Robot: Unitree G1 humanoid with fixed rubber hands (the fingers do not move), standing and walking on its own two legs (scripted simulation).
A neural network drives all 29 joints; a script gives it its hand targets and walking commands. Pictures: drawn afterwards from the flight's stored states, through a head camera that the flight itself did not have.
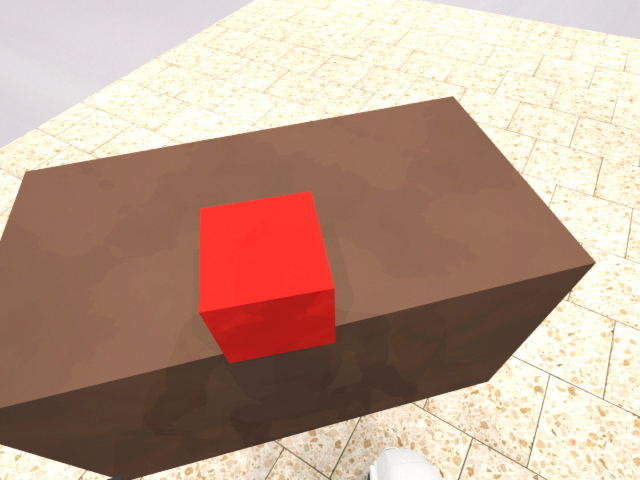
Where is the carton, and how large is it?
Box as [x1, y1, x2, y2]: [199, 191, 335, 362]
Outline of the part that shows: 310,191 200,209 199,313 229,362 335,342 334,288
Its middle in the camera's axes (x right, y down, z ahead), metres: -0.08 +0.06 +0.60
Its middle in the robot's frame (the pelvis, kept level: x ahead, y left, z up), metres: +0.40 +0.08 -0.03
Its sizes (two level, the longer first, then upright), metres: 0.179 0.170 0.167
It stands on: a pedestal, 0.64 m high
